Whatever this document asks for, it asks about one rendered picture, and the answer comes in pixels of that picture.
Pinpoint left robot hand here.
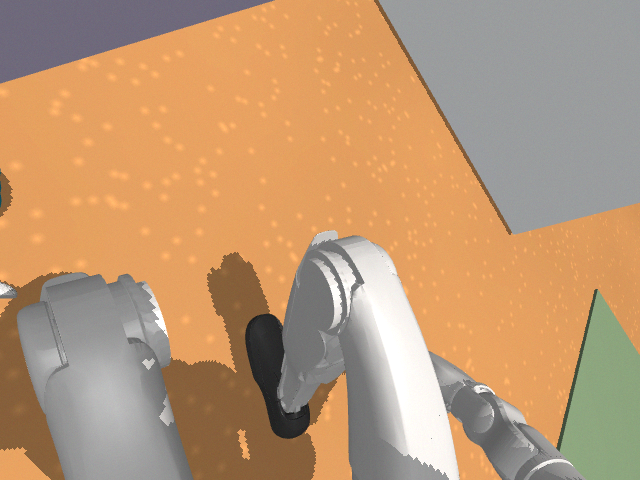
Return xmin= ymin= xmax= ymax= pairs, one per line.
xmin=0 ymin=282 xmax=18 ymax=299

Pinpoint right robot foot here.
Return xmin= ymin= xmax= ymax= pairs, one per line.
xmin=245 ymin=314 xmax=310 ymax=439

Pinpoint right robot arm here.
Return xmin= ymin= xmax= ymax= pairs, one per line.
xmin=451 ymin=382 xmax=586 ymax=480

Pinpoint right robot hand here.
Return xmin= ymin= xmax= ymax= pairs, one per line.
xmin=429 ymin=351 xmax=476 ymax=413

